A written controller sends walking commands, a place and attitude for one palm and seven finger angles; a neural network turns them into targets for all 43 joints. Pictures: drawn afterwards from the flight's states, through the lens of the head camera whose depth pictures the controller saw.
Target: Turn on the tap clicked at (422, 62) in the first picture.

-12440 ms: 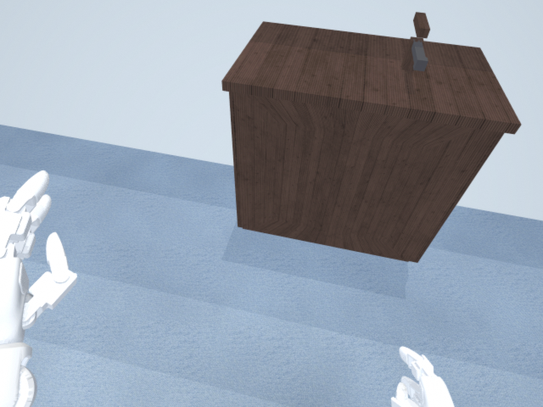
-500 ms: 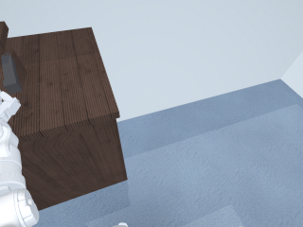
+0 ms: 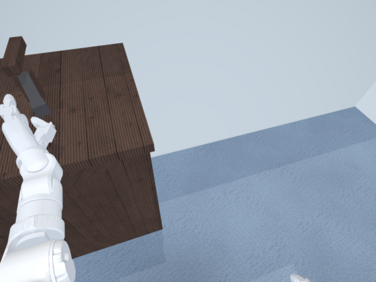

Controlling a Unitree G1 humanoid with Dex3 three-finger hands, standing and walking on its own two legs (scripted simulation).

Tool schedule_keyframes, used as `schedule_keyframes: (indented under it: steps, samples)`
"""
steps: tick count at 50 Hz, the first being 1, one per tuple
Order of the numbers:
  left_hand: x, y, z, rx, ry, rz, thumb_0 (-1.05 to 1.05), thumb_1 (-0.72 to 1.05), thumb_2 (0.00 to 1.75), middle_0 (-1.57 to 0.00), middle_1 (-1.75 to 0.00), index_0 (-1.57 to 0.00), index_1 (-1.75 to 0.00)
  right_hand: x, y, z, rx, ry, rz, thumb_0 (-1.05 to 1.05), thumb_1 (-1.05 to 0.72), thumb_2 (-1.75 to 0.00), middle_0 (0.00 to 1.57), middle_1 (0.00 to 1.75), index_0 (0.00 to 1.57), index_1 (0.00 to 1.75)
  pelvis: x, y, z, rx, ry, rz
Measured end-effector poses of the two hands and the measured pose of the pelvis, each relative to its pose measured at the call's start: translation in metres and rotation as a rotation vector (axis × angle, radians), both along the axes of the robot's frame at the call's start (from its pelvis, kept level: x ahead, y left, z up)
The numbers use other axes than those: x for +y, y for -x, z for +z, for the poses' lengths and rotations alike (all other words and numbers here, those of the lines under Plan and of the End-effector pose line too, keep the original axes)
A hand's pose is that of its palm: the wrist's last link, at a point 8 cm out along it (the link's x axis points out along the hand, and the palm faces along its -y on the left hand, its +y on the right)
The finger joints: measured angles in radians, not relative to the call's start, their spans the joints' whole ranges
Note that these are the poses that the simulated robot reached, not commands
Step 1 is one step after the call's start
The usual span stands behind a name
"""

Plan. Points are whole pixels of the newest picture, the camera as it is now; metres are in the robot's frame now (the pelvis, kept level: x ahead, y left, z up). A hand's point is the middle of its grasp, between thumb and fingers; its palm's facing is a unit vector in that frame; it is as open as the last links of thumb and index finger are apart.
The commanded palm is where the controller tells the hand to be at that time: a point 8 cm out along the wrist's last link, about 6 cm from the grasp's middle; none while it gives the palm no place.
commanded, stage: push the lever round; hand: left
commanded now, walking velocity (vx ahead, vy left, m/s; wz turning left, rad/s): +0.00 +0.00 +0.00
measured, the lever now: (40, 107) +0.45 +0.35 +0.12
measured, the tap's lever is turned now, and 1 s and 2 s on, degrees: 19 36 63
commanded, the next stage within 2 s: lift the hand up off the lever in 1.74 s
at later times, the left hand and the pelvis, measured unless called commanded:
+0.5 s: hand (72, 116) +0.43 +0.28 +0.11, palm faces +0.77 -0.64 -0.08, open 7.9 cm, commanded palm +0.39 +0.29 +0.11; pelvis +0.00 -0.01 +0.00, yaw +0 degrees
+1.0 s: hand (85, 106) +0.46 +0.26 +0.11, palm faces +0.82 -0.56 -0.09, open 8.0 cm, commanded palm +0.41 +0.27 +0.11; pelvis +0.00 -0.02 -0.01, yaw +0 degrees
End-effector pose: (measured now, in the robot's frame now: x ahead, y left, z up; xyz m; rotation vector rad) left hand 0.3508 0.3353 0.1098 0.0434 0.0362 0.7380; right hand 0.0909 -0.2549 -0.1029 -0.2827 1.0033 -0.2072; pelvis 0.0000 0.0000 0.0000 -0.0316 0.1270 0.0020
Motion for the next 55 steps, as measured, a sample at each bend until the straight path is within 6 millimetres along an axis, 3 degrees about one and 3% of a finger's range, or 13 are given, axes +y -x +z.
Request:
schedule_keyframes:
  steps: [12, 29, 55]
  samples:
    - [-0.028, -0.015, 0.003, 0.008, 0.003, 0.051, 0.02, 0.92, 0.91, -0.16, -0.15, -0.15, -0.15, -0.008, 0.013, -0.004, 0.022, -0.014, -0.029, 0.01, -0.90, -0.90, 0.21, 0.30, 0.20, 0.30, -0.007, 0.001, 0.000, 0.003, -0.007, -0.008]
    - [-0.045, -0.032, 0.005, 0.024, -0.008, 0.153, 0.02, 0.90, 0.90, -0.16, -0.15, -0.13, -0.15, -0.024, 0.047, -0.013, 0.127, -0.004, -0.058, 0.01, -0.90, -0.90, 0.21, 0.30, 0.20, 0.30, -0.016, 0.004, -0.003, 0.030, -0.007, 0.002]
    - [-0.071, -0.063, 0.010, 0.065, -0.002, 0.252, 0.02, 0.89, 0.90, -0.16, -0.15, -0.11, -0.14, -0.017, 0.066, -0.019, 0.190, -0.041, -0.069, 0.01, -0.90, -0.90, 0.21, 0.30, 0.20, 0.30, -0.015, 0.000, -0.007, 0.074, -0.003, 0.003]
